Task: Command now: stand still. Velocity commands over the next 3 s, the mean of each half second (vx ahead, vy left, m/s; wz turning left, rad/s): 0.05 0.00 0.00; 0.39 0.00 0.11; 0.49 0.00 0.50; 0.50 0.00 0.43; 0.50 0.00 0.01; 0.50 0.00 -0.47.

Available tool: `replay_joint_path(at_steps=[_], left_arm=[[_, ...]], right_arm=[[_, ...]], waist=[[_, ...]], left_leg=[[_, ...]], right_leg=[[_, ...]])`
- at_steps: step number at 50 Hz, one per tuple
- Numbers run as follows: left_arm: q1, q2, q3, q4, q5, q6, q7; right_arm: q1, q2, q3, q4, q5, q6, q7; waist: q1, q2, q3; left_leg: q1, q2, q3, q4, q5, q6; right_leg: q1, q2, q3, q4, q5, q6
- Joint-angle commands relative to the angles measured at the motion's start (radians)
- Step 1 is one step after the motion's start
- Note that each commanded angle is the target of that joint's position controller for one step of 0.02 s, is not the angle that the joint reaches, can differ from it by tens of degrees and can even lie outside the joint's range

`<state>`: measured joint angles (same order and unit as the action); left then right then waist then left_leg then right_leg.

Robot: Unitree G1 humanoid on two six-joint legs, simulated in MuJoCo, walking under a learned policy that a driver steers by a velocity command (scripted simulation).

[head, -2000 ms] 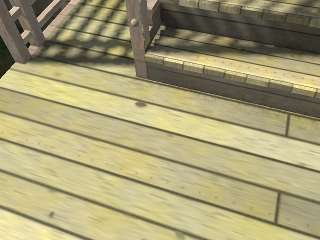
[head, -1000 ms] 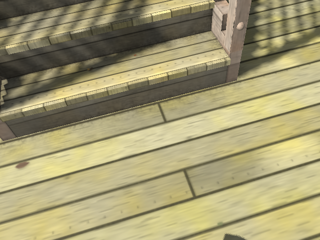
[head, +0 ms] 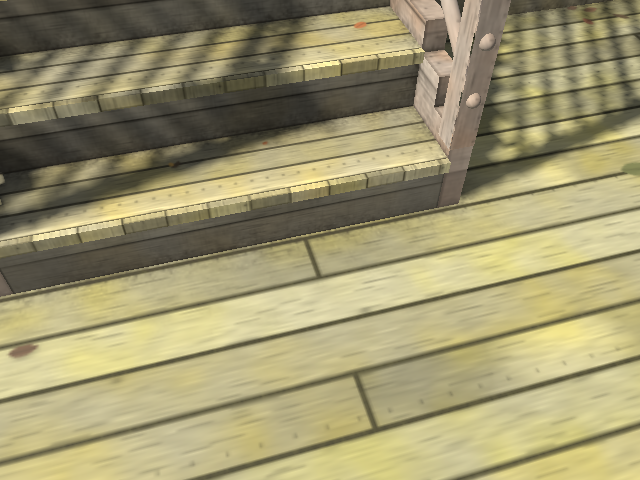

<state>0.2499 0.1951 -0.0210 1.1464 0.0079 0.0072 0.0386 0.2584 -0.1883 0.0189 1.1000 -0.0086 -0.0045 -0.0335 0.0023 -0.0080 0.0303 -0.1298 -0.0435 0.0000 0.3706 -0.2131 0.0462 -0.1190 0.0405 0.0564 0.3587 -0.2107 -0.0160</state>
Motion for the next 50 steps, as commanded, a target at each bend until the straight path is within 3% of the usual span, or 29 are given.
replay_joint_path(at_steps=[1, 17, 18, 20, 21, 23, 25, 27, 30, 32, 33, 34, 35, 36, 37, 39, 41, 44, 50], left_arm=[[0.053, 0.084, 0.011, 0.0, 0.0, -0.005, 0.004], [0.092, 0.045, 0.006, 0.031, 0.0, -0.006, 0.01], [0.101, 0.038, 0.005, 0.034, 0.002, -0.006, 0.01], [0.101, 0.047, 0.012, 0.024, 0.008, -0.003, 0.008], [0.092, 0.047, 0.015, 0.011, 0.015, -0.002, 0.004], [0.044, 0.018, 0.012, -0.03, 0.035, -0.008, -0.01], [-0.005, 0.024, 0.017, -0.069, 0.038, -0.028, -0.022], [-0.012, 0.034, 0.026, -0.093, 0.031, -0.048, -0.035], [0.002, 0.027, 0.035, -0.112, 0.016, -0.067, -0.046], [0.113, 0.005, 0.039, -0.08, 0.008, -0.069, -0.044], [0.193, 0.013, 0.047, -0.05, 0.008, -0.069, -0.038], [0.282, 0.052, 0.06, -0.031, 0.017, -0.076, -0.03], [0.404, 0.159, 0.084, -0.024, 0.024, -0.082, -0.022], [0.42, 0.176, 0.092, -0.002, 0.017, -0.068, -0.023], [0.308, 0.136, 0.082, -0.04, 0.016, -0.069, -0.027], [0.193, 0.103, 0.073, -0.086, 0.011, -0.09, -0.033], [0.211, 0.065, 0.061, -0.077, 0.011, -0.108, -0.025], [0.298, 0.048, 0.052, -0.044, 0.012, -0.118, -0.019], [0.297, 0.042, 0.036, -0.049, 0.012, -0.122, -0.005]], right_arm=[[0.047, -0.091, -0.013, -0.007, 0.0, -0.006, -0.004], [0.091, -0.055, -0.012, 0.028, -0.001, -0.008, -0.009], [0.1, -0.052, -0.012, 0.031, -0.002, -0.007, -0.009], [0.111, -0.092, -0.03, 0.029, -0.002, 0.001, -0.008], [0.133, -0.114, -0.042, 0.03, -0.003, 0.008, -0.006], [0.208, -0.136, -0.06, 0.043, -0.006, 0.015, -0.002], [0.225, -0.128, -0.068, 0.041, -0.016, 0.005, 0.001], [0.204, -0.136, -0.076, 0.026, -0.02, -0.014, 0.005], [0.153, -0.133, -0.081, 0.004, -0.01, -0.033, 0.008], [0.11, -0.135, -0.085, -0.011, 0.002, -0.035, 0.01], [0.107, -0.123, -0.083, -0.017, -0.001, -0.037, 0.012], [0.089, -0.084, -0.072, -0.035, -0.009, -0.046, 0.016], [0.072, 0.007, -0.046, -0.078, -0.001, -0.058, 0.029], [0.05, -0.072, -0.065, -0.096, -0.032, -0.057, 0.036], [0.021, -0.085, -0.069, -0.104, -0.042, -0.059, 0.048], [0.037, -0.048, -0.063, -0.088, -0.026, -0.068, 0.064], [0.048, -0.057, -0.069, -0.077, -0.026, -0.058, 0.071], [-0.013, -0.045, -0.071, -0.1, -0.015, -0.041, 0.069], [-0.267, -0.003, -0.044, -0.211, -0.012, -0.037, 0.07]], waist=[[0.001, 0.015, 0.03], [-0.002, 0.01, 0.041], [-0.004, 0.014, 0.021], [-0.011, 0.054, 0.041], [-0.022, 0.089, 0.064], [-0.054, 0.149, 0.131], [-0.062, 0.129, 0.17], [-0.039, 0.086, 0.143], [-0.004, 0.102, 0.108], [0.053, 0.091, 0.092], [0.077, 0.058, 0.08], [0.113, -0.036, 0.06], [0.143, -0.282, -0.001], [0.117, -0.221, 0.064], [0.059, -0.093, 0.145], [0.001, -0.034, 0.139], [-0.01, -0.036, 0.098], [-0.002, -0.057, 0.083], [0.025, -0.073, 0.129]], left_leg=[[-0.021, 0.127, -0.118, -0.069, 0.108, 0.018], [-0.028, 0.121, -0.12, -0.065, 0.107, 0.022], [-0.021, 0.115, -0.122, -0.079, 0.014, 0.024], [-0.041, 0.108, -0.156, -0.098, -0.264, 0.052], [-0.05, 0.131, -0.209, -0.122, -0.44, 0.085], [-0.049, 0.258, -0.387, -0.22, -0.664, 0.169], [-0.073, 0.344, -0.482, -0.279, -0.61, 0.224], [-0.035, 0.34, -0.44, -0.274, -0.48, 0.221], [-0.095, 0.264, -0.292, -0.224, -0.334, 0.175], [-0.236, 0.212, -0.207, -0.145, -0.33, 0.151], [-0.321, 0.177, -0.176, -0.064, -0.34, 0.137], [-0.425, 0.12, -0.105, 0.108, -0.316, 0.108], [-0.565, -0.004, 0.056, 0.46, -0.307, 0.056], [-0.646, 0.008, 0.031, 0.66, -0.341, 0.064], [-0.666, 0.071, -0.013, 0.74, -0.238, 0.071], [-0.603, 0.115, -0.031, 0.724, -0.073, 0.053], [-0.574, 0.109, -0.014, 0.72, -0.004, 0.032], [-0.624, 0.084, 0.003, 0.725, 0.043, 0.026], [-0.533, 0.041, 0.128, 0.381, 0.161, 0.027]], right_leg=[[-0.038, -0.102, 0.08, -0.045, 0.116, -0.026], [-0.053, -0.104, 0.072, -0.031, 0.107, -0.021], [-0.048, -0.095, 0.066, -0.034, 0.046, -0.023], [-0.1, -0.042, 0.022, 0.039, -0.15, -0.038], [-0.168, -0.011, -0.005, 0.107, -0.263, -0.047], [-0.314, 0.008, -0.075, 0.275, -0.296, -0.052], [-0.389, -0.049, -0.078, 0.423, -0.261, -0.051], [-0.426, -0.076, -0.065, 0.467, -0.261, -0.051], [-0.278, -0.056, -0.105, 0.316, -0.208, -0.049], [-0.031, -0.013, -0.163, 0.137, -0.067, -0.052], [0.106, 0.014, -0.168, 0.088, -0.072, -0.05], [0.236, -0.078, -0.033, 0.006, -0.162, -0.058], [0.324, -0.347, 0.406, -0.208, -0.507, -0.129], [0.226, -0.434, 0.593, -0.266, -0.64, -0.197], [0.131, -0.409, 0.534, -0.259, -0.602, -0.199], [0.068, -0.321, 0.326, -0.273, -0.317, -0.16], [0.101, -0.268, 0.162, -0.262, -0.048, -0.127], [0.152, -0.24, 0.009, -0.22, 0.294, -0.096], [0.094, -0.21, -0.16, -0.22, 0.573, -0.071]])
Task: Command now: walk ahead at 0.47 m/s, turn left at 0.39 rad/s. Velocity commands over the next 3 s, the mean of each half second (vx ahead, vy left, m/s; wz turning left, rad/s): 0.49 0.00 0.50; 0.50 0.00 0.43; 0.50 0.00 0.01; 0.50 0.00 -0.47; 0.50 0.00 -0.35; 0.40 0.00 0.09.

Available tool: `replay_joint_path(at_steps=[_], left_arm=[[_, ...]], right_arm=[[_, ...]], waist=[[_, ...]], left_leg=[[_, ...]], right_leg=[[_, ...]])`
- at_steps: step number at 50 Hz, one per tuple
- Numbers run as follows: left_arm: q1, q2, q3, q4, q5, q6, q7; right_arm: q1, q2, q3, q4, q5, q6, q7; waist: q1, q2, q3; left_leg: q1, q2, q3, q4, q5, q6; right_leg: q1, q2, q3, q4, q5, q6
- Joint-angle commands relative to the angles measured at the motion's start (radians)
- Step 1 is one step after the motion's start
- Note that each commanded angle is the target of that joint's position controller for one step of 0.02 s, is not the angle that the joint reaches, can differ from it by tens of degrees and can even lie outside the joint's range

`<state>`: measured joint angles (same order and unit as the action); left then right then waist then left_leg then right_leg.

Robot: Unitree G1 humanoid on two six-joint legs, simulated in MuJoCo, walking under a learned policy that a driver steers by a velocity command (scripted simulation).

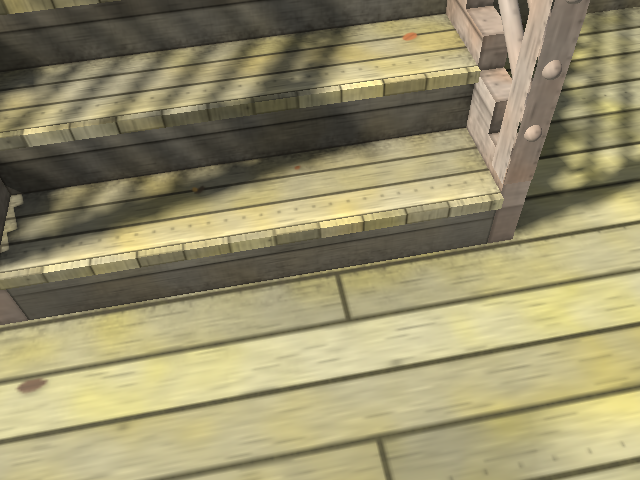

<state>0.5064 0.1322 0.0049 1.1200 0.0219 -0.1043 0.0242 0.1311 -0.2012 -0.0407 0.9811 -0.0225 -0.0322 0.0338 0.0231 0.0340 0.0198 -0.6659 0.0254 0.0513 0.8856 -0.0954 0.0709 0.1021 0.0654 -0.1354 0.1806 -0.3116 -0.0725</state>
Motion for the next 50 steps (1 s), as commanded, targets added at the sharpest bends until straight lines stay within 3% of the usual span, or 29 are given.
replay_joint_path(at_steps=[1, 3, 5, 6, 7, 8, 9, 10, 11, 12, 14, 16, 18, 23, 28, 30, 31, 33, 34, 35, 36, 37, 38, 39, 40, 42, 45, 47, 50], left_arm=[[0.052, 0.118, 0.012, -0.017, -0.002, -0.012, 0.013], [0.052, 0.149, 0.018, -0.014, -0.005, -0.016, 0.023], [0.027, 0.183, 0.03, -0.023, -0.005, -0.011, 0.036], [0.007, 0.201, 0.037, -0.033, -0.003, -0.004, 0.037], [-0.025, 0.214, 0.044, -0.047, -0.006, 0.0, 0.03], [-0.053, 0.186, 0.041, -0.086, -0.003, -0.001, 0.015], [-0.005, 0.099, 0.034, -0.152, -0.014, -0.006, -0.005], [-0.115, 0.161, 0.041, -0.187, -0.004, -0.016, -0.016], [-0.192, 0.18, 0.044, -0.221, -0.008, -0.029, -0.023], [-0.199, 0.182, 0.05, -0.222, -0.009, -0.033, -0.021], [-0.176, 0.15, 0.047, -0.225, 0.02, 0.005, -0.021], [-0.186, 0.131, 0.045, -0.243, 0.031, 0.039, -0.025], [-0.274, 0.14, 0.046, -0.288, 0.03, 0.051, -0.03], [-0.501, 0.157, 0.044, -0.381, 0.02, 0.058, -0.042], [-0.662, 0.166, 0.029, -0.461, 0.014, 0.046, -0.051], [-0.669, 0.183, 0.029, -0.482, 0.008, 0.035, -0.051], [-0.628, 0.196, 0.031, -0.478, 0.007, 0.029, -0.048], [-0.41, 0.247, 0.053, -0.416, -0.002, 0.015, -0.027], [-0.245, 0.284, 0.066, -0.381, 0.008, 0.001, -0.011], [-0.116, 0.373, 0.086, -0.381, 0.045, -0.001, 0.008], [-0.142, 0.398, 0.101, -0.371, 0.043, 0.012, -0.001], [-0.224, 0.303, 0.088, -0.387, 0.029, 0.022, -0.013], [-0.276, 0.221, 0.069, -0.387, 0.017, 0.02, -0.019], [-0.299, 0.189, 0.058, -0.375, 0.018, 0.017, -0.022], [-0.281, 0.182, 0.053, -0.351, 0.015, 0.009, -0.021], [-0.248, 0.194, 0.056, -0.314, 0.005, -0.011, -0.028], [-0.23, 0.218, 0.064, -0.288, 0.003, -0.045, -0.039], [-0.208, 0.215, 0.063, -0.267, -0.003, -0.049, -0.039], [-0.185, 0.212, 0.059, -0.243, -0.008, -0.038, -0.042]], right_arm=[[-0.161, 0.007, 0.018, -0.107, 0.003, -0.009, 0.003], [-0.129, -0.022, 0.01, -0.111, 0.003, -0.009, -0.001], [0.019, -0.063, -0.008, -0.075, 0.0, -0.014, -0.008], [0.143, -0.09, -0.024, -0.035, -0.001, -0.018, -0.012], [0.264, -0.119, -0.043, 0.001, -0.01, -0.022, -0.016], [0.344, -0.19, -0.069, 0.007, -0.02, -0.017, -0.025], [0.286, -0.263, -0.085, -0.02, -0.016, -0.005, -0.022], [0.255, -0.241, -0.084, -0.02, 0.01, 0.004, -0.024], [0.188, -0.188, -0.07, -0.031, 0.014, 0.002, -0.029], [0.146, -0.135, -0.057, -0.036, 0.009, -0.004, -0.029], [0.122, -0.108, -0.043, -0.044, 0.013, -0.026, -0.039], [0.16, -0.133, -0.044, -0.036, 0.019, -0.047, -0.041], [0.192, -0.168, -0.051, -0.033, 0.024, -0.055, -0.039], [0.317, -0.166, -0.052, -0.031, 0.021, -0.042, -0.036], [0.39, -0.189, -0.057, -0.033, 0.01, -0.038, -0.053], [0.375, -0.202, -0.061, -0.042, 0.007, -0.041, -0.061], [0.344, -0.212, -0.064, -0.052, 0.008, -0.042, -0.064], [0.29, -0.23, -0.065, -0.067, 0.009, -0.051, -0.054], [0.259, -0.228, -0.065, -0.082, 0.017, -0.061, -0.041], [0.29, -0.134, -0.041, -0.125, 0.049, -0.067, -0.034], [0.385, -0.122, -0.037, -0.137, 0.061, -0.056, -0.039], [0.374, -0.179, -0.043, -0.1, 0.022, -0.039, -0.045], [0.306, -0.171, -0.041, -0.094, 0.006, -0.035, -0.036], [0.272, -0.14, -0.035, -0.102, 0.003, -0.035, -0.031], [0.244, -0.13, -0.033, -0.112, -0.014, -0.029, -0.023], [0.252, -0.114, -0.028, -0.105, -0.019, -0.014, -0.017], [0.169, -0.113, -0.027, -0.13, -0.024, -0.013, -0.001], [0.08, -0.106, -0.019, -0.156, -0.032, -0.017, 0.007], [-0.044, -0.06, 0.01, -0.19, -0.024, -0.026, 0.018]], waist=[[0.009, -0.121, 0.137], [-0.019, -0.134, 0.096], [-0.09, -0.156, 0.007], [-0.14, -0.169, -0.059], [-0.206, -0.159, -0.109], [-0.236, -0.049, -0.175], [-0.125, 0.172, -0.249], [-0.144, 0.022, -0.194], [-0.113, -0.027, -0.064], [-0.059, -0.113, 0.011], [0.006, -0.12, 0.032], [0.019, -0.086, 0.028], [0.004, -0.042, 0.043], [-0.087, 0.02, 0.03], [-0.141, 0.034, 0.04], [-0.127, 0.044, 0.038], [-0.097, 0.049, 0.027], [0.0, 0.041, -0.086], [0.083, 0.029, -0.178], [0.105, -0.115, -0.33], [0.03, -0.346, -0.442], [-0.009, -0.164, -0.293], [-0.006, -0.062, -0.156], [-0.021, -0.043, -0.08], [-0.029, -0.083, -0.049], [-0.046, -0.115, -0.036], [-0.051, -0.12, -0.045], [-0.041, -0.12, -0.023], [-0.02, -0.137, -0.016]], left_leg=[[0.043, -0.04, 0.103, -0.188, 0.043, 0.014], [0.143, -0.083, 0.141, -0.245, 0.017, 0.053], [0.292, -0.133, 0.153, -0.253, -0.041, 0.103], [0.406, -0.142, 0.129, -0.278, -0.058, 0.135], [0.565, -0.131, 0.086, -0.367, -0.046, 0.171], [0.742, 0.054, -0.167, -0.411, -0.177, 0.24], [0.982, 0.322, -0.761, -0.513, -0.094, 0.428], [0.937, 0.304, -0.774, -0.622, -0.274, 0.425], [0.796, 0.289, -0.657, -0.667, -0.277, 0.37], [0.65, 0.248, -0.562, -0.69, -0.143, 0.316], [0.484, 0.156, -0.407, -0.69, 0.076, 0.264], [0.441, 0.11, -0.338, -0.687, 0.196, 0.251], [0.431, 0.079, -0.311, -0.702, 0.234, 0.225], [0.576, 0.052, -0.324, -0.664, 0.329, 0.136], [0.744, 0.086, -0.395, -0.608, 0.386, 0.149], [0.772, 0.105, -0.421, -0.574, 0.428, 0.138], [0.744, 0.102, -0.417, -0.549, 0.467, 0.117], [0.657, 0.053, -0.382, -0.353, 0.67, 0.063], [0.54, -0.005, -0.352, -0.155, 0.585, 0.042], [0.341, -0.084, -0.269, 0.132, 0.177, 0.019], [0.152, -0.187, -0.185, 0.354, -0.439, 0.009], [0.09, -0.083, -0.192, 0.402, -0.357, 0.016], [0.103, -0.053, -0.178, 0.361, -0.275, 0.009], [0.123, -0.026, -0.168, 0.31, -0.24, 0.004], [0.135, -0.01, -0.169, 0.273, -0.229, -0.002], [0.168, -0.013, -0.149, 0.249, -0.219, -0.004], [0.126, 0.001, -0.139, 0.175, -0.148, -0.015], [0.093, 0.018, -0.112, 0.077, -0.089, -0.032], [0.202, 0.014, -0.033, -0.176, -0.011, -0.05]], right_leg=[[-0.113, -0.246, 0.016, -0.028, 0.747, -0.013], [-0.056, -0.264, -0.019, 0.072, 1.028, -0.002], [-0.019, -0.286, -0.042, 0.287, 1.245, 0.005], [-0.026, -0.302, -0.036, 0.449, 1.232, 0.001], [-0.109, -0.287, -0.049, 0.666, 1.073, -0.001], [-0.309, -0.214, -0.064, 1.009, 0.584, 0.001], [-0.716, 0.006, 0.053, 1.363, -0.226, 0.042], [-0.865, -0.05, 0.195, 1.375, -0.132, 0.02], [-0.887, -0.105, 0.2, 1.286, -0.034, 0.014], [-0.82, -0.139, 0.191, 1.183, 0.013, 0.018], [-0.683, -0.168, 0.192, 1.064, 0.011, 0.054], [-0.659, -0.171, 0.167, 0.975, 0.016, 0.083], [-0.695, -0.172, 0.141, 0.874, 0.095, 0.105], [-0.796, -0.14, 0.123, 0.646, 0.285, 0.119], [-0.843, -0.096, 0.135, 0.465, 0.284, 0.11], [-0.785, -0.083, 0.149, 0.377, 0.278, 0.091], [-0.689, -0.07, 0.151, 0.326, 0.265, 0.077], [-0.343, -0.022, 0.128, 0.275, 0.22, 0.036], [-0.105, -0.094, 0.18, 0.265, 0.25, 0.0], [0.154, -0.361, 0.446, 0.259, 0.141, -0.057], [0.252, -0.534, 0.861, 0.156, 0.159, -0.175], [0.103, -0.489, 0.799, 0.129, 0.011, -0.162], [-0.045, -0.425, 0.646, 0.1, 0.012, -0.14], [-0.15, -0.375, 0.537, 0.062, 0.101, -0.115], [-0.2, -0.344, 0.464, 0.043, 0.2, -0.108], [-0.246, -0.316, 0.375, 0.018, 0.341, -0.099], [-0.233, -0.317, 0.293, -0.007, 0.448, -0.12], [-0.236, -0.301, 0.241, -0.026, 0.447, -0.113], [-0.286, -0.243, 0.139, -0.002, 0.554, -0.088]])
Over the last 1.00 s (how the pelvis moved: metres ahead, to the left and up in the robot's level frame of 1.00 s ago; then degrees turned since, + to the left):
0.20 -0.06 -0.01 5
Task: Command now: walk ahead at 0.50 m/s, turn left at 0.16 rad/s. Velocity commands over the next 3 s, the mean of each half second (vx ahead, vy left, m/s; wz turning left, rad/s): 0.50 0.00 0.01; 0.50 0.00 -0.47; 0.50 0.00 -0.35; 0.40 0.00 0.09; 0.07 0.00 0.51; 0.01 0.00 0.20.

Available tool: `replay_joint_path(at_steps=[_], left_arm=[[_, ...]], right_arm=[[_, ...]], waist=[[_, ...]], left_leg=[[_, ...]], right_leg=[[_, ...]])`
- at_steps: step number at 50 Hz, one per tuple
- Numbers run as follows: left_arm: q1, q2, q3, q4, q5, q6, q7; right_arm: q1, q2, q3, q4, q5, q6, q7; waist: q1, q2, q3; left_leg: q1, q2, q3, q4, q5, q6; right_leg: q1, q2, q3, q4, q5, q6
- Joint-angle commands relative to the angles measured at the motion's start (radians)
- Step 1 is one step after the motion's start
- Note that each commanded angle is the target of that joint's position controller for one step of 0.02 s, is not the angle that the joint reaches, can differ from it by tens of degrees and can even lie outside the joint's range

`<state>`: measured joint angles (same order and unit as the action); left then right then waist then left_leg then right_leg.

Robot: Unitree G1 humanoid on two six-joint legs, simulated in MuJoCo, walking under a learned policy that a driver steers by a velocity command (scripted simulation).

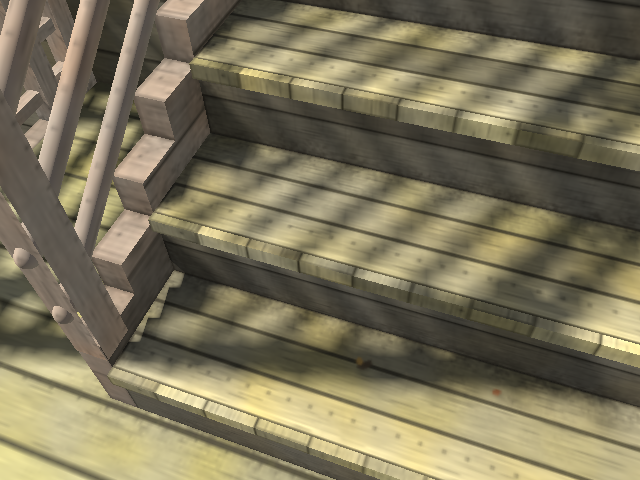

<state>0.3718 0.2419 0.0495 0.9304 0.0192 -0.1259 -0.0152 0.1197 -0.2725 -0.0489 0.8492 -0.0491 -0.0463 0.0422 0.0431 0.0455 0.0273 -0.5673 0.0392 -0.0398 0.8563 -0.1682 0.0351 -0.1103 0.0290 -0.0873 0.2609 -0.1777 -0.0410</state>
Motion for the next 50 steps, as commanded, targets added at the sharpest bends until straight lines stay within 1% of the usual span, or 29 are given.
replay_joint_path(at_steps=[1, 5, 6, 7, 8, 9, 10, 11, 12, 14, 17, 20, 22, 25, 28, 29, 30, 31, 32, 33, 34, 35, 36, 38, 40, 44, 47, 48, 50], left_arm=[[-0.033, 0.12, 0.019, -0.044, -0.005, -0.014, -0.004], [0.025, 0.132, 0.019, -0.008, -0.01, 0.013, -0.001], [-0.001, 0.142, 0.019, -0.011, -0.015, 0.018, 0.005], [-0.007, 0.116, 0.007, -0.015, -0.019, 0.022, 0.008], [-0.043, 0.108, -0.001, -0.039, -0.021, 0.019, 0.015], [-0.009, 0.031, -0.028, -0.09, -0.044, 0.014, 0.013], [0.012, 0.07, -0.019, -0.066, -0.026, 0.028, 0.023], [0.023, 0.085, -0.012, -0.038, -0.006, 0.045, 0.028], [-0.005, 0.074, -0.012, -0.035, -0.006, 0.046, 0.026], [-0.027, 0.065, -0.01, -0.022, 0.013, 0.053, 0.022], [-0.027, 0.035, -0.008, -0.005, 0.01, 0.06, 0.012], [-0.118, 0.024, -0.006, -0.025, 0.014, 0.063, 0.008], [-0.087, -0.008, -0.018, -0.005, 0.027, 0.075, 0.014], [-0.181, -0.009, -0.026, -0.041, 0.023, 0.082, 0.028], [-0.178, -0.009, -0.028, -0.052, 0.006, 0.072, 0.055], [-0.119, -0.006, -0.023, -0.046, -0.003, 0.067, 0.057], [-0.055, -0.015, -0.02, -0.03, -0.005, 0.057, 0.06], [0.022, -0.008, -0.014, -0.006, 0.002, 0.051, 0.06], [0.073, 0.064, 0.004, 0.003, 0.024, 0.046, 0.057], [0.072, 0.184, 0.034, -0.001, 0.02, 0.05, 0.052], [0.092, 0.187, 0.043, -0.008, 0.011, 0.063, 0.04], [0.008, 0.147, 0.042, -0.037, 0.001, 0.076, 0.03], [-0.068, 0.123, 0.037, -0.061, -0.002, 0.085, 0.028], [-0.07, 0.072, 0.018, -0.067, -0.005, 0.088, 0.038], [-0.023, 0.087, 0.021, -0.057, -0.002, 0.077, 0.042], [0.156, 0.118, 0.024, -0.004, 0.0, 0.057, 0.042], [0.184, 0.106, 0.013, 0.019, -0.002, 0.047, 0.055], [0.182, 0.111, 0.009, 0.024, -0.001, 0.05, 0.054], [0.169, 0.108, 0.001, 0.029, 0.0, 0.048, 0.053]], right_arm=[[-0.061, 0.011, 0.023, -0.061, 0.006, -0.012, 0.008], [-0.099, -0.008, 0.03, -0.07, 0.011, -0.023, -0.008], [-0.062, -0.013, 0.029, -0.06, 0.0, -0.034, -0.014], [0.025, -0.027, 0.022, -0.025, -0.009, -0.05, -0.023], [0.145, -0.078, 0.004, 0.008, -0.022, -0.066, -0.036], [0.239, -0.198, -0.026, 0.016, -0.033, -0.069, -0.045], [0.282, -0.208, -0.04, 0.047, 0.001, -0.053, -0.041], [0.219, -0.157, -0.032, 0.033, 0.013, -0.052, -0.035], [0.12, -0.093, -0.016, 0.011, 0.022, -0.054, -0.033], [0.057, -0.035, 0.0, 0.011, 0.032, -0.06, -0.039], [0.117, -0.03, 0.002, 0.038, 0.025, -0.07, -0.046], [0.159, -0.037, -0.003, 0.055, 0.027, -0.076, -0.053], [0.15, -0.029, -0.003, 0.06, 0.018, -0.081, -0.058], [0.155, -0.022, 0.002, 0.061, 0.018, -0.082, -0.065], [0.203, -0.078, -0.009, 0.064, 0.014, -0.072, -0.079], [0.196, -0.085, -0.01, 0.059, 0.021, -0.064, -0.08], [0.157, -0.083, -0.01, 0.049, 0.042, -0.055, -0.083], [0.113, -0.071, -0.006, 0.026, 0.065, -0.054, -0.081], [0.089, -0.022, 0.012, -0.017, 0.068, -0.055, -0.077], [0.147, 0.067, 0.035, -0.046, 0.038, -0.048, -0.072], [0.185, 0.03, 0.029, -0.011, 0.012, -0.037, -0.067], [0.143, 0.004, 0.018, -0.026, -0.006, -0.036, -0.056], [0.096, -0.01, 0.008, -0.049, -0.014, -0.036, -0.049], [0.044, 0.015, 0.015, -0.097, -0.014, -0.008, -0.051], [0.037, 0.054, 0.029, -0.131, -0.027, 0.02, -0.058], [-0.151, 0.12, 0.062, -0.274, -0.023, 0.036, -0.079], [-0.269, 0.123, 0.085, -0.371, -0.025, 0.036, -0.08], [-0.284, 0.105, 0.084, -0.396, -0.021, 0.032, -0.072], [-0.323, 0.119, 0.093, -0.44, -0.014, 0.033, -0.068]], waist=[[-0.029, -0.162, -0.028], [-0.02, -0.167, -0.027], [-0.05, -0.151, -0.044], [-0.086, -0.108, -0.098], [-0.144, -0.071, -0.189], [-0.142, 0.124, -0.277], [-0.139, 0.15, -0.29], [-0.094, 0.071, -0.207], [-0.065, 0.038, -0.13], [-0.025, 0.042, -0.049], [-0.016, 0.037, -0.104], [-0.036, 0.028, -0.072], [-0.017, 0.07, -0.096], [-0.032, 0.043, -0.025], [-0.048, 0.053, -0.077], [-0.027, 0.077, -0.106], [0.017, 0.049, -0.13], [0.058, 0.022, -0.13], [0.06, -0.121, -0.14], [-0.026, -0.314, -0.098], [0.006, -0.198, -0.126], [-0.023, -0.11, -0.058], [-0.047, -0.081, -0.012], [-0.059, -0.068, 0.008], [-0.054, -0.072, -0.023], [0.026, -0.135, -0.017], [0.026, -0.089, 0.027], [0.033, -0.092, 0.026], [0.031, -0.127, 0.034]], left_leg=[[0.137, -0.012, 0.08, -0.198, 0.066, -0.016], [0.189, -0.032, 0.11, -0.314, 0.008, 0.012], [0.246, -0.041, 0.109, -0.381, 0.017, 0.026], [0.365, -0.06, 0.109, -0.444, 0.059, 0.048], [0.545, 0.029, 0.019, -0.458, 0.105, 0.078], [0.792, 0.292, -0.309, -0.486, 0.223, 0.18], [0.774, 0.377, -0.463, -0.566, 0.333, 0.249], [0.69, 0.323, -0.356, -0.561, 0.29, 0.242], [0.579, 0.264, -0.263, -0.601, 0.239, 0.21], [0.427, 0.186, -0.162, -0.68, 0.199, 0.167], [0.436, 0.173, -0.057, -0.65, 0.479, 0.18], [0.434, 0.188, -0.015, -0.681, 0.389, 0.178], [0.354, 0.177, 0.048, -0.666, 0.357, 0.183], [0.288, 0.181, 0.069, -0.673, 0.314, 0.169], [0.438, 0.212, 0.077, -0.503, 0.677, 0.17], [0.481, 0.211, 0.093, -0.405, 0.831, 0.161], [0.487, 0.184, 0.134, -0.266, 0.885, 0.137], [0.423, 0.15, 0.161, -0.097, 0.783, 0.099], [0.18, 0.105, 0.168, 0.129, 0.353, 0.035], [-0.095, -0.051, 0.176, 0.377, -0.274, -0.024], [-0.139, -0.032, 0.068, 0.568, -0.305, -0.037], [-0.203, -0.007, 0.045, 0.668, -0.235, -0.051], [-0.235, 0.004, 0.045, 0.709, -0.186, -0.052], [-0.286, 0.008, 0.061, 0.826, -0.143, -0.061], [-0.365, 0.003, 0.073, 0.891, -0.127, -0.064], [-0.796, 0.0, 0.081, 1.316, -0.3, -0.032], [-0.925, 0.019, 0.044, 1.317, -0.362, -0.016], [-0.922, 0.022, 0.057, 1.262, -0.376, -0.012], [-0.955, 0.023, 0.057, 1.294, -0.389, -0.01]], right_leg=[[-0.068, -0.205, 0.086, -0.072, 0.431, -0.114], [0.012, -0.251, 0.132, -0.004, 0.45, -0.102], [0.026, -0.242, 0.127, 0.062, 0.516, -0.086], [0.025, -0.207, 0.102, 0.195, 0.606, -0.066], [-0.065, -0.17, 0.082, 0.355, 0.49, -0.045], [-0.347, -0.054, -0.004, 0.635, 0.089, 0.004], [-0.468, 0.006, 0.032, 0.795, -0.329, 0.008], [-0.487, -0.052, 0.086, 0.878, -0.314, -0.005], [-0.476, -0.086, 0.105, 0.846, -0.236, -0.005], [-0.405, -0.113, 0.098, 0.774, -0.146, -0.003], [-0.377, -0.081, 0.092, 0.83, -0.088, -0.002], [-0.439, -0.095, 0.106, 0.771, -0.033, 0.006], [-0.344, -0.088, 0.047, 0.814, -0.038, -0.003], [-0.27, -0.082, 0.02, 0.629, -0.072, -0.012], [-0.229, -0.008, -0.031, 0.464, -0.157, -0.021], [-0.195, 0.011, -0.036, 0.383, -0.13, -0.037], [-0.125, 0.036, -0.055, 0.231, -0.019, -0.057], [-0.038, 0.044, -0.032, 0.1, 0.078, -0.076], [0.133, -0.103, 0.187, 0.056, 0.254, -0.103], [0.223, -0.339, 0.484, 0.105, 0.851, -0.21], [0.15, -0.409, 0.554, 0.067, 0.641, -0.362], [0.058, -0.348, 0.511, 0.032, 0.354, -0.359], [-0.037, -0.289, 0.458, 0.018, 0.216, -0.319], [-0.118, -0.205, 0.383, 0.047, 0.218, -0.276], [-0.095, -0.175, 0.385, 0.08, 0.27, -0.264], [0.125, -0.245, 0.572, 0.057, 0.1, -0.306], [0.109, -0.227, 0.572, 0.02, -0.068, -0.26], [0.1, -0.21, 0.557, -0.002, -0.13, -0.246], [0.084, -0.212, 0.568, -0.033, -0.167, -0.249]])
Over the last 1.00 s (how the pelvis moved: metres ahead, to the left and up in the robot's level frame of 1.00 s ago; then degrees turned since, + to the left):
0.56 0.07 0.01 29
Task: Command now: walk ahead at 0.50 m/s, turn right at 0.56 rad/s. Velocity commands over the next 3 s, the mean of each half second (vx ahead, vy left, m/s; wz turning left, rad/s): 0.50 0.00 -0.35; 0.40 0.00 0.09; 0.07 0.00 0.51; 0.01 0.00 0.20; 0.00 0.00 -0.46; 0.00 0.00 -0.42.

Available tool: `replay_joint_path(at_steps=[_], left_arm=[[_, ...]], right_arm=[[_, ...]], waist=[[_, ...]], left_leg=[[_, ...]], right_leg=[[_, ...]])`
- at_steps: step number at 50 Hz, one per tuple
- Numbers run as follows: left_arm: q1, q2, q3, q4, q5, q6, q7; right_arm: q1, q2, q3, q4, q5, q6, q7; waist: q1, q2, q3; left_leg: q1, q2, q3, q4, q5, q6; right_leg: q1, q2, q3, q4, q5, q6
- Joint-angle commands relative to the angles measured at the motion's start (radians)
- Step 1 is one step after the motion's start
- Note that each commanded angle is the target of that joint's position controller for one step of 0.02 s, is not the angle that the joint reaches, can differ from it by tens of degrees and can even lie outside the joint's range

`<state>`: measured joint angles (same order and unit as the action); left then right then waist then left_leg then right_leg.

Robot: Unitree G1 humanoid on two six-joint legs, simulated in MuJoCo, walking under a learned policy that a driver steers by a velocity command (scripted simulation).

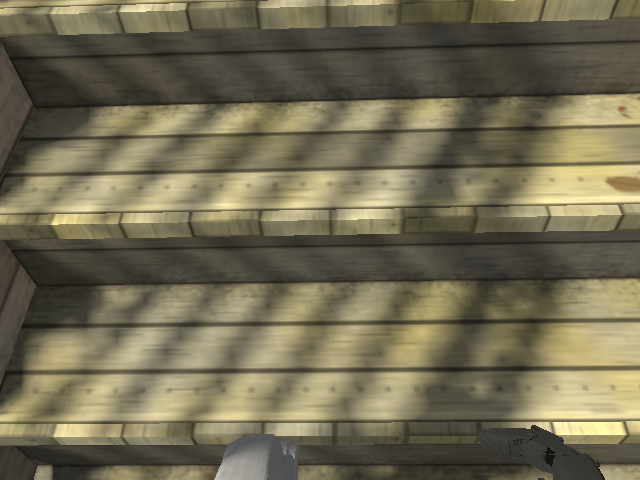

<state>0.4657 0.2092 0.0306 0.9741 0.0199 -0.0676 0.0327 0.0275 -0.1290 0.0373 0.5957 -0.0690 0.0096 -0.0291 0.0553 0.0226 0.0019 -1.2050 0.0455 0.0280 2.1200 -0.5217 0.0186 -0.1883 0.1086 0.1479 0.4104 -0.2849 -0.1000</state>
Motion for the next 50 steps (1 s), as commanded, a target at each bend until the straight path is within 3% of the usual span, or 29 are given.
replay_joint_path(at_steps=[1, 2, 5, 6, 8, 9, 10, 11, 13, 15, 18, 22, 24, 26, 31, 34, 35, 36, 37, 38, 39, 40, 41, 42, 43, 45, 46, 48, 50], left_arm=[[0.06, 0.154, 0.022, -0.018, -0.002, -0.011, 0.008], [0.07, 0.155, 0.024, -0.002, -0.021, -0.004, 0.013], [0.02, 0.195, 0.043, -0.056, -0.025, 0.019, 0.038], [-0.105, 0.188, 0.044, -0.111, -0.017, 0.022, 0.027], [-0.111, 0.276, 0.083, -0.121, -0.056, -0.014, 0.007], [-0.196, 0.251, 0.089, -0.173, -0.084, -0.034, -0.027], [-0.209, 0.115, 0.074, -0.25, -0.031, -0.044, -0.06], [-0.135, 0.041, 0.057, -0.241, 0.052, -0.044, -0.072], [-0.187, -0.062, 0.027, -0.302, 0.069, -0.015, -0.055], [-0.195, -0.118, -0.007, -0.325, 0.053, 0.018, -0.038], [-0.254, -0.15, -0.032, -0.363, 0.013, 0.036, -0.018], [-0.414, -0.07, -0.028, -0.413, 0.011, 0.021, -0.026], [-0.386, -0.088, -0.02, -0.354, -0.004, 0.036, -0.026], [-0.444, -0.132, -0.023, -0.378, 0.023, 0.036, -0.012], [-0.804, -0.176, -0.052, -0.517, 0.012, 0.024, -0.006], [-0.894, -0.179, -0.067, -0.603, -0.002, 0.04, -0.045], [-0.886, -0.183, -0.063, -0.626, 0.003, 0.052, -0.056], [-0.835, -0.224, -0.093, -0.624, -0.015, 0.063, -0.074], [-0.737, -0.242, -0.09, -0.569, -0.03, 0.068, -0.072], [-0.555, -0.181, -0.052, -0.49, -0.028, 0.058, -0.06], [-0.31, -0.124, -0.018, -0.437, -0.03, 0.057, -0.043], [-0.194, -0.038, 0.006, -0.403, -0.014, 0.062, -0.028], [-0.097, 0.027, 0.029, -0.351, 0.025, 0.039, -0.012], [-0.024, 0.191, 0.076, -0.328, 0.039, 0.043, 0.0], [-0.179, 0.207, 0.087, -0.356, 0.028, 0.038, -0.013], [-0.382, 0.044, 0.05, -0.254, -0.006, 0.035, -0.024], [-0.376, -0.031, 0.027, -0.201, -0.004, 0.027, -0.015], [-0.339, -0.117, -0.001, -0.13, 0.017, 0.009, -0.014], [-0.274, -0.102, 0.005, -0.086, 0.014, -0.027, -0.016]], right_arm=[[-0.243, -0.023, 0.009, -0.208, 0.008, -0.02, 0.0], [-0.299, 0.003, 0.028, -0.261, -0.01, -0.016, -0.003], [-0.3, 0.003, 0.042, -0.314, 0.007, 0.002, 0.001], [-0.079, 0.012, 0.029, -0.218, 0.023, 0.008, 0.002], [0.268, -0.117, -0.055, -0.103, 0.048, -0.014, -0.007], [0.396, -0.229, -0.099, -0.046, 0.016, -0.03, -0.025], [0.398, -0.352, -0.134, -0.019, 0.009, -0.016, -0.049], [0.285, -0.29, -0.135, -0.013, 0.034, 0.005, -0.054], [0.066, -0.125, -0.098, 0.056, 0.04, 0.0, -0.043], [0.122, 0.035, -0.056, 0.193, 0.031, -0.042, -0.023], [0.273, 0.007, -0.068, 0.354, 0.034, -0.099, 0.031], [0.263, -0.056, -0.078, 0.383, 0.046, -0.131, 0.028], [0.382, -0.072, -0.086, 0.407, 0.049, -0.142, 0.014], [0.479, -0.134, -0.113, 0.422, 0.06, -0.161, 0.006], [0.633, -0.065, -0.106, 0.454, 0.006, -0.162, -0.008], [0.615, -0.05, -0.102, 0.467, 0.031, -0.149, -0.033], [0.622, -0.063, -0.107, 0.461, 0.036, -0.139, -0.036], [0.584, -0.077, -0.109, 0.445, 0.077, -0.129, -0.038], [0.495, -0.074, -0.103, 0.397, 0.083, -0.124, -0.019], [0.524, -0.137, -0.107, 0.378, 0.089, -0.138, 0.005], [0.507, -0.244, -0.137, 0.363, 0.092, -0.165, 0.021], [0.481, -0.32, -0.16, 0.363, 0.128, -0.195, 0.051], [0.509, -0.253, -0.151, 0.312, 0.165, -0.21, 0.084], [0.476, -0.172, -0.156, 0.269, 0.157, -0.207, 0.093], [0.494, -0.092, -0.152, 0.257, 0.099, -0.189, 0.071], [0.331, -0.016, -0.142, 0.173, 0.05, -0.14, 0.035], [0.272, 0.027, -0.126, 0.141, 0.016, -0.115, 0.016], [0.295, 0.034, -0.108, 0.13, 0.023, -0.072, 0.007], [0.263, 0.07, -0.086, 0.092, 0.041, -0.061, 0.005]], waist=[[0.017, -0.097, 0.072], [0.021, -0.083, 0.067], [0.009, -0.071, -0.009], [-0.098, -0.106, -0.135], [-0.258, -0.192, -0.413], [-0.325, 0.012, -0.443], [-0.273, 0.427, -0.458], [-0.166, 0.277, -0.432], [-0.01, 0.058, -0.03], [0.053, -0.054, 0.055], [0.02, 0.07, 0.056], [0.022, -0.023, 0.051], [-0.022, -0.005, -0.023], [-0.063, 0.052, -0.002], [-0.155, 0.041, 0.118], [-0.145, 0.07, 0.134], [-0.151, 0.073, 0.115], [-0.141, 0.097, 0.072], [-0.111, 0.072, -0.013], [-0.061, 0.115, -0.157], [0.039, 0.21, -0.304], [0.109, 0.224, -0.431], [0.138, 0.101, -0.524], [0.162, -0.278, -0.612], [0.086, -0.194, -0.63], [-0.069, -0.061, -0.295], [-0.101, -0.101, -0.124], [-0.153, -0.062, -0.012], [-0.168, -0.033, 0.013]], left_leg=[[-0.313, 0.018, -0.008, -0.001, -0.041, 0.003], [-0.234, 0.036, -0.019, -0.17, -0.039, 0.004], [0.251, 0.016, 0.067, -0.624, -0.072, 0.02], [0.597, -0.045, 0.108, -0.743, -0.095, 0.049], [0.995, -0.124, 0.05, -0.904, 0.023, 0.089], [1.116, -0.002, -0.291, -1.206, -0.145, 0.14], [1.143, 0.279, -0.937, -1.695, -0.196, 0.212], [1.028, 0.298, -1.178, -1.802, -0.353, 0.204], [0.679, 0.242, -0.873, -1.706, -0.621, 0.206], [0.554, 0.181, -0.518, -1.614, -0.279, 0.143], [0.758, 0.166, -0.317, -1.692, 0.01, 0.132], [0.679, 0.122, -0.087, -1.808, 0.173, 0.11], [0.841, 0.171, -0.151, -1.803, 0.225, 0.191], [1.071, 0.233, -0.246, -1.851, 0.13, 0.235], [1.363, 0.312, -0.272, -1.974, 0.046, 0.21], [1.212, 0.247, -0.142, -2.132, 0.105, 0.162], [1.224, 0.234, -0.103, -2.179, 0.22, 0.17], [1.095, 0.202, -0.019, -2.303, 0.423, 0.193], [0.95, 0.161, 0.037, -2.28, 0.665, 0.221], [1.037, 0.177, 0.068, -2.038, 1.487, 0.22], [1.15, 0.216, 0.037, -1.813, 1.853, 0.176], [1.204, 0.199, 0.029, -1.595, 1.86, 0.13], [0.861, 0.088, -0.045, -1.242, 1.396, 0.056], [0.722, -0.127, -0.107, -0.68, 0.367, -0.006], [0.648, -0.128, -0.304, -0.223, 0.356, -0.025], [0.483, -0.001, -0.147, -0.187, 0.632, 0.016], [0.414, -0.007, -0.169, -0.176, 0.645, 0.045], [0.347, -0.05, -0.172, -0.129, 0.543, 0.075], [0.268, -0.062, -0.178, -0.162, 0.53, 0.08]], right_leg=[[0.142, -0.29, 0.33, -0.198, -0.036, -0.189], [0.091, -0.257, 0.321, -0.232, -0.005, -0.167], [-0.001, -0.275, 0.234, -0.4, 0.53, -0.159], [-0.079, -0.221, 0.049, -0.272, 0.984, -0.119], [0.045, -0.284, 0.036, 0.129, 1.77, -0.091], [-0.146, -0.169, 0.038, 0.46, 1.422, -0.054], [-0.386, 0.077, 0.056, 0.887, 0.208, -0.008], [-0.464, 0.065, 0.205, 1.276, 0.15, -0.007], [-0.653, 0.003, 0.045, 1.465, 0.217, 0.0], [-0.711, -0.005, 0.038, 1.544, 0.215, 0.004], [-0.982, -0.002, 0.054, 1.741, 0.117, -0.023], [-0.852, -0.045, -0.059, 1.319, 0.283, 0.001], [-0.927, -0.047, -0.126, 1.514, 0.317, 0.013], [-1.178, -0.103, -0.121, 1.686, 0.186, -0.002], [-1.584, -0.207, -0.118, 1.804, -0.187, -0.009], [-1.371, -0.273, -0.205, 1.491, -0.196, -0.005], [-1.301, -0.275, -0.231, 1.428, -0.175, -0.009], [-0.949, -0.277, -0.28, 1.087, -0.177, -0.046], [-0.563, -0.212, -0.386, 0.923, -0.1, -0.064], [-0.309, -0.095, -0.412, 0.919, -0.133, -0.073], [-0.156, -0.063, -0.362, 0.815, -0.073, -0.076], [-0.017, -0.067, -0.286, 0.622, -0.012, -0.079], [0.297, -0.301, 0.153, 0.447, 0.113, -0.15], [0.329, -0.582, 0.63, 0.056, 0.547, -0.21], [0.197, -0.582, 0.657, 0.022, 0.395, -0.19], [-0.101, -0.519, 0.34, 0.12, -0.123, -0.119], [-0.25, -0.455, 0.208, 0.164, -0.123, -0.085], [-0.349, -0.415, 0.017, 0.112, -0.035, -0.05], [-0.293, -0.437, -0.106, 0.062, 0.233, -0.034]])
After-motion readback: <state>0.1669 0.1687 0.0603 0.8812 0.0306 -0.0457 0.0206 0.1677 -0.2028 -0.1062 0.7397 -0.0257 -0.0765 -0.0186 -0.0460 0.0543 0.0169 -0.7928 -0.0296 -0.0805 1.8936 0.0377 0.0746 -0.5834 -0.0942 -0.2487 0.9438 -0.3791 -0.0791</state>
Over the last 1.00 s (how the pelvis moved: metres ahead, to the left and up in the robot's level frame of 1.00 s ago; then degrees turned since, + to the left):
0.28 0.01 -0.01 -20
